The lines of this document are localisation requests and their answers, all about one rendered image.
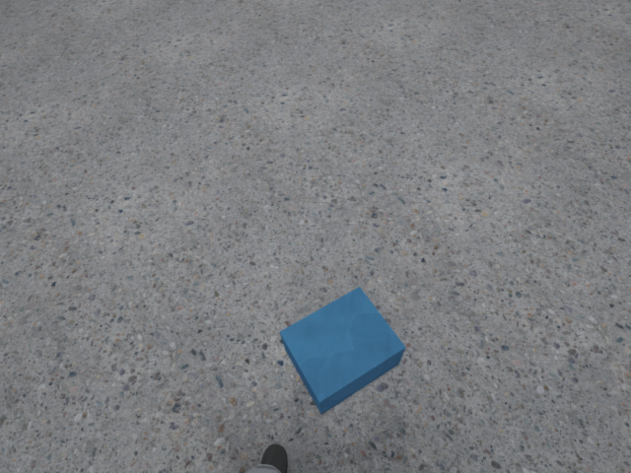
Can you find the carton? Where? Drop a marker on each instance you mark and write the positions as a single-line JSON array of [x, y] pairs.
[[342, 347]]

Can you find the robot left foot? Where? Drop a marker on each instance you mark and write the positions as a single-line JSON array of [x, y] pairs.
[[276, 455]]

